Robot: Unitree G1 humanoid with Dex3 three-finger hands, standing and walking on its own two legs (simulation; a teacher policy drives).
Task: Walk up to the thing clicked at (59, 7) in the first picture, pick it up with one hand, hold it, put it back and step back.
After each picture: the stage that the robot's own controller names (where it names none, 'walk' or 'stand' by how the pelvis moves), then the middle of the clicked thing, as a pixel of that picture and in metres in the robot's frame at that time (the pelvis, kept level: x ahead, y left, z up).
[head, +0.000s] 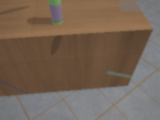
stand; (54, 3) +0.88 +0.20 +0.01
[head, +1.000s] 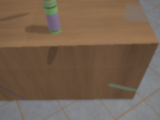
walk; (51, 12) +0.78 +0.26 +0.02
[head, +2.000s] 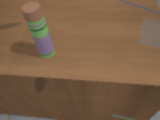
stand; (40, 33) +0.54 +0.23 +0.04
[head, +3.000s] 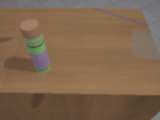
stand; (37, 48) +0.49 +0.22 +0.01
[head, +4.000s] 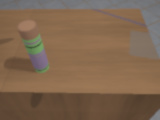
stand; (35, 49) +0.51 +0.23 +0.01
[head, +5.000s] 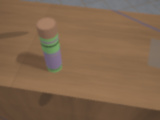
stand; (51, 48) +0.49 +0.17 +0.01
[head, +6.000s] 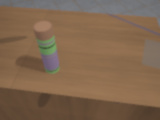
stand; (48, 50) +0.50 +0.19 +0.01
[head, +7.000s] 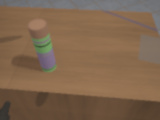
rise first; (44, 48) +0.50 +0.21 +0.01
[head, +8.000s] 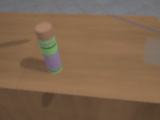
go down; (50, 50) +0.51 +0.20 +0.01
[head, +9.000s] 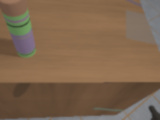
go down; (20, 28) +0.50 +0.19 +0.05
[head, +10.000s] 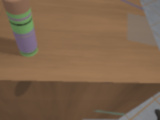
approach; (23, 27) +0.51 +0.19 +0.06
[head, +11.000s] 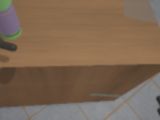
close in; out of the picture +0.53 +0.21 +0.10
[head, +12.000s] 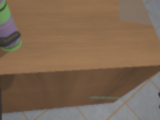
lift; out of the picture +0.50 +0.21 +0.10
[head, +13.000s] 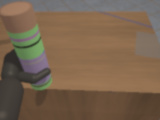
lift; (31, 52) +0.33 +0.16 +0.20
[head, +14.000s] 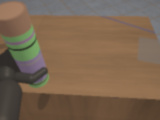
hold; (26, 52) +0.32 +0.17 +0.20
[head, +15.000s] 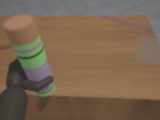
hold; (34, 61) +0.32 +0.16 +0.17
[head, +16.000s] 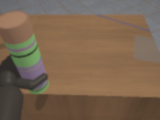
hold; (28, 59) +0.32 +0.17 +0.18
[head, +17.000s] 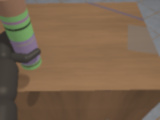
crouch; (21, 35) +0.41 +0.19 +0.16
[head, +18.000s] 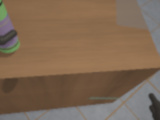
lower; out of the picture +0.51 +0.22 +0.09
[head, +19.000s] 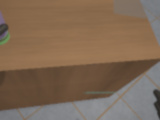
lower; out of the picture +0.52 +0.22 +0.11
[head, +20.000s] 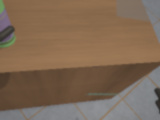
lower; out of the picture +0.52 +0.21 +0.10
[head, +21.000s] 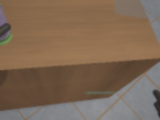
lower; out of the picture +0.52 +0.21 +0.11
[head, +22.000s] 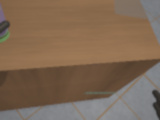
loosen; out of the picture +0.53 +0.21 +0.11
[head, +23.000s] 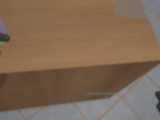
withdraw; out of the picture +0.52 +0.22 +0.10
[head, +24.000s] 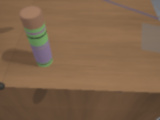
sink last; (38, 40) +0.49 +0.19 +0.06
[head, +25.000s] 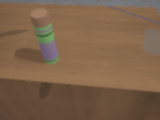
stand; (46, 39) +0.53 +0.21 +0.05
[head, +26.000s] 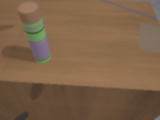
stand; (36, 36) +0.51 +0.21 +0.07
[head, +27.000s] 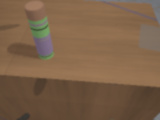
stand; (41, 33) +0.54 +0.20 +0.07
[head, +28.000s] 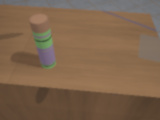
stand; (44, 44) +0.52 +0.20 +0.03
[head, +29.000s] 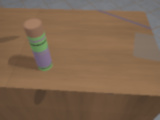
stand; (39, 47) +0.52 +0.22 +0.01
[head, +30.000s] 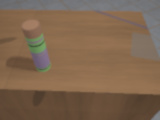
stand; (38, 48) +0.51 +0.23 +0.01
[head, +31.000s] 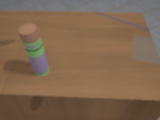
stand; (35, 52) +0.49 +0.23 +0.01
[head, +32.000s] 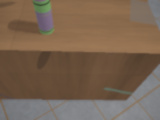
walk; (42, 8) +0.65 +0.21 +0.02
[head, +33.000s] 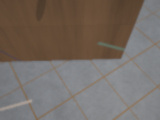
walk; out of the picture +0.97 +0.31 +0.05
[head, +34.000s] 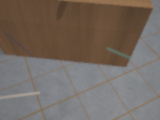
stand; out of the picture +1.12 +0.20 +0.03
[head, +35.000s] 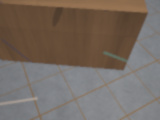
stand; out of the picture +1.09 +0.20 +0.01
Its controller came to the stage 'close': yes
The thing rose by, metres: 0.22
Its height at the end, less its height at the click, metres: +0.00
